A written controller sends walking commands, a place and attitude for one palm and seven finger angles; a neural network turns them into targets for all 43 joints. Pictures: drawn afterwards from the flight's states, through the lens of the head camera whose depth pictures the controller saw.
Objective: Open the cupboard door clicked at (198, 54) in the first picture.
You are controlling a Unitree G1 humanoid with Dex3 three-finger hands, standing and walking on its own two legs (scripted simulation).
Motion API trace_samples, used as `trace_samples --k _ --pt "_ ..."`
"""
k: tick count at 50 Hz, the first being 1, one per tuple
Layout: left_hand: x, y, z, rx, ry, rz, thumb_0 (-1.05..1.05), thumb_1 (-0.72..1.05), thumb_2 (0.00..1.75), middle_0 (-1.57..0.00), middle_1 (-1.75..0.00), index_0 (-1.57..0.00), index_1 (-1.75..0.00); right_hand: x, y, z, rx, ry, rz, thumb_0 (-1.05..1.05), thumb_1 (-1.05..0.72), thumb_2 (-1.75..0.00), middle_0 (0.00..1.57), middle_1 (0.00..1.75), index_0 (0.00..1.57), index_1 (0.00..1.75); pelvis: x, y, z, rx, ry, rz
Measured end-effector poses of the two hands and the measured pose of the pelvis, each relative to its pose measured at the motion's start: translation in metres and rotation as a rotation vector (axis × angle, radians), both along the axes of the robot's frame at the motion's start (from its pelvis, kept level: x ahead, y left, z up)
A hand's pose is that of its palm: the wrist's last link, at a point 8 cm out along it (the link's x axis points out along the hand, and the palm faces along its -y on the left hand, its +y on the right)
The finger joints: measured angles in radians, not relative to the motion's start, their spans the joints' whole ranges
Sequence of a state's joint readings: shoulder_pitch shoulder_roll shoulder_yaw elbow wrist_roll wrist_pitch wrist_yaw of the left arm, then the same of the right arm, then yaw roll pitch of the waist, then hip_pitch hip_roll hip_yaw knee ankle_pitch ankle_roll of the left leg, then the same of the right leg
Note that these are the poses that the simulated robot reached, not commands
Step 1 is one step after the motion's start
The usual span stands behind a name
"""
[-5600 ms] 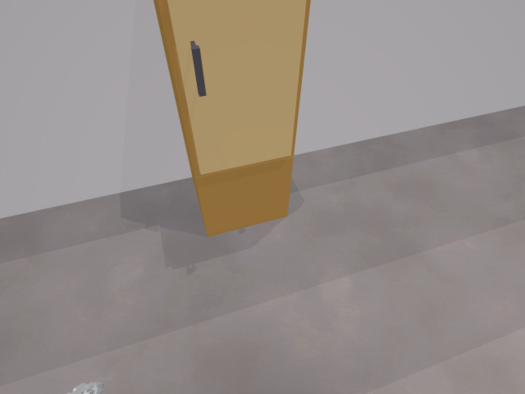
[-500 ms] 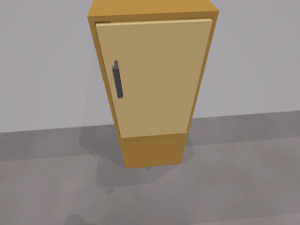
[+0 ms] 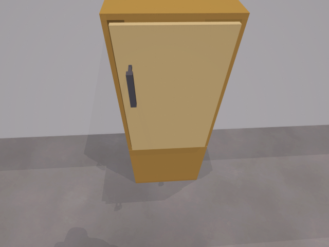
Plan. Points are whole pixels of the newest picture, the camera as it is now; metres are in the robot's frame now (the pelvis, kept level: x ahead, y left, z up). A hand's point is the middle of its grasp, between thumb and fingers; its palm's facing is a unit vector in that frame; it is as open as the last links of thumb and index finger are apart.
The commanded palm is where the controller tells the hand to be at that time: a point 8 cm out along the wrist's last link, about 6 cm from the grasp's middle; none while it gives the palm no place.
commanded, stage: raise the hand with hooked fingers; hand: left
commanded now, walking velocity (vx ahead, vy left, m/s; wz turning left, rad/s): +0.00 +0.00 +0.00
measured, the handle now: (131, 86) +0.56 +0.14 +0.06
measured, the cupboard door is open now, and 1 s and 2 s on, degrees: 0 0 0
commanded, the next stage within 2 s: none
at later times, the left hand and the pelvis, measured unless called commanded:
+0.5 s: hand (81, 234) +0.15 +0.20 -0.03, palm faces +0.23 -0.97 -0.08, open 9.4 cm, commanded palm +0.14 +0.25 -0.02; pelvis -0.02 -0.04 -0.08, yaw +4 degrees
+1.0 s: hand (69, 197) +0.22 +0.24 +0.01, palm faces +0.13 -0.99 -0.05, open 12.4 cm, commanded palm +0.19 +0.29 +0.03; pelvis -0.02 -0.01 -0.04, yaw +2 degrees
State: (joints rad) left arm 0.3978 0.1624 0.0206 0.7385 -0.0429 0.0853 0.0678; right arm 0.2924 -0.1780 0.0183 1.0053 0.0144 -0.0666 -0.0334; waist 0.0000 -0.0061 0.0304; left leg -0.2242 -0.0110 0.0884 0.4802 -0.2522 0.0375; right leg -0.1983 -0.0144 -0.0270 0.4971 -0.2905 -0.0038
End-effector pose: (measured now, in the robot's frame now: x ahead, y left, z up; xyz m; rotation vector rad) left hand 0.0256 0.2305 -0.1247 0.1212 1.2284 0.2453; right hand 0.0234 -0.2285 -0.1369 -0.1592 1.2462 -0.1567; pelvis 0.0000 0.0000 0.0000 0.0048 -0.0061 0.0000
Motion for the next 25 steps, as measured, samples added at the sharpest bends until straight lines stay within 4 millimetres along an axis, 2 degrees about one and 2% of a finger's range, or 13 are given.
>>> trace_samples --k 3,6,9,12,14,17,19,21,25 --pt "0.061 0.011 0.056 0.089 -0.417 0.033 0.03 0.93 0.89 -0.21 -0.31 -0.21 -0.31 0.035 -0.010 0.012 -0.035 -0.226 0.009 0.01 -0.91 -0.90 0.21 0.30 0.20 0.30 0.001 -0.002 -0.004 0.014 0.013 0.025" --pt "0.117 0.008 0.107 0.100 -0.798 0.014 0.03 0.89 0.87 -0.21 -0.34 -0.20 -0.33 0.076 -0.020 0.022 -0.053 -0.411 0.059 0.01 -0.91 -0.90 0.20 0.30 0.20 0.30 -0.004 -0.004 -0.012 0.004 0.053 0.051" --pt "0.146 -0.003 0.131 0.036 -1.110 -0.055 0.02 0.83 0.85 -0.21 -0.37 -0.21 -0.36 0.116 -0.029 0.031 -0.066 -0.561 0.108 0.01 -0.91 -0.90 0.20 0.30 0.20 0.30 -0.009 -0.010 -0.029 0.003 0.127 0.037" --pt "0.146 -0.016 0.123 -0.033 -1.274 -0.160 0.01 0.77 0.83 -0.21 -0.41 -0.21 -0.40 0.152 -0.037 0.036 -0.080 -0.676 0.158 0.01 -0.91 -0.90 0.20 0.30 0.20 0.30 -0.015 -0.018 -0.051 0.005 0.183 0.025" --pt "0.135 -0.017 0.105 -0.061 -1.254 -0.183 0.01 0.72 0.81 -0.22 -0.43 -0.22 -0.43 0.172 -0.040 0.038 -0.088 -0.727 0.184 0.01 -0.91 -0.90 0.20 0.30 0.20 0.30 -0.018 -0.023 -0.063 0.008 0.200 0.025" --pt "0.112 -0.009 0.079 -0.060 -1.140 -0.122 0.01 0.64 0.78 -0.23 -0.48 -0.23 -0.47 0.193 -0.039 0.037 -0.092 -0.769 0.216 0.01 -0.91 -0.90 0.20 0.30 0.20 0.30 -0.019 -0.030 -0.075 -0.001 0.214 0.038" --pt "0.097 -0.001 0.072 -0.019 -1.093 -0.068 0.01 0.59 0.76 -0.23 -0.51 -0.23 -0.50 0.200 -0.035 0.034 -0.087 -0.772 0.235 0.01 -0.91 -0.90 0.20 0.30 0.20 0.30 -0.018 -0.034 -0.079 -0.013 0.219 0.048" --pt "0.088 0.007 0.078 0.036 -1.102 -0.042 0.01 0.55 0.74 -0.23 -0.54 -0.23 -0.53 0.200 -0.030 0.027 -0.078 -0.756 0.253 0.01 -0.91 -0.90 0.20 0.30 0.20 0.30 -0.018 -0.037 -0.081 -0.026 0.222 0.059" --pt "0.096 0.016 0.101 0.084 -1.214 -0.093 0.02 0.45 0.70 -0.24 -0.59 -0.23 -0.59 0.186 -0.020 0.005 -0.045 -0.679 0.274 0.01 -0.90 -0.90 0.20 0.30 0.20 0.30 -0.020 -0.041 -0.083 -0.048 0.228 0.077"
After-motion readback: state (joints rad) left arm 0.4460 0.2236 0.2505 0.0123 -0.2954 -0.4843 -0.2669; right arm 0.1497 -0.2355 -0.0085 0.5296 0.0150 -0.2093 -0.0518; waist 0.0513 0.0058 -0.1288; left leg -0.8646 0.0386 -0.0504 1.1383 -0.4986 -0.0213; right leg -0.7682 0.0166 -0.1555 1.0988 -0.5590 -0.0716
